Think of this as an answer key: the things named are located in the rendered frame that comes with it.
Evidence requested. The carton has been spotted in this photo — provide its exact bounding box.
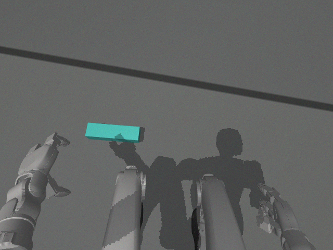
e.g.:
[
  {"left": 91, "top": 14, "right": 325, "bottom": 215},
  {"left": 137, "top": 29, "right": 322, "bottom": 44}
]
[{"left": 85, "top": 122, "right": 140, "bottom": 143}]

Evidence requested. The right robot hand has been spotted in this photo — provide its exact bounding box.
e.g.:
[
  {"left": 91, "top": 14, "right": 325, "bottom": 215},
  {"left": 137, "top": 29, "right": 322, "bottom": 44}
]
[{"left": 256, "top": 183, "right": 301, "bottom": 237}]

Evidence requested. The left robot hand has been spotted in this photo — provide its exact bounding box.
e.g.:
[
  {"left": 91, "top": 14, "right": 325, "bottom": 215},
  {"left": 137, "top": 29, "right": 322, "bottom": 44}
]
[{"left": 18, "top": 132, "right": 71, "bottom": 199}]

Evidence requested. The right robot arm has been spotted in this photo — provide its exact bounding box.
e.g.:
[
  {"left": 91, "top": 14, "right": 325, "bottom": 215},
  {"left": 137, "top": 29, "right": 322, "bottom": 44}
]
[{"left": 280, "top": 230, "right": 316, "bottom": 250}]

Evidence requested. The left robot arm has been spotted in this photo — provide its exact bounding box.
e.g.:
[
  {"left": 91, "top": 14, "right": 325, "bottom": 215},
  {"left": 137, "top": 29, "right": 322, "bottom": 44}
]
[{"left": 0, "top": 170, "right": 48, "bottom": 250}]

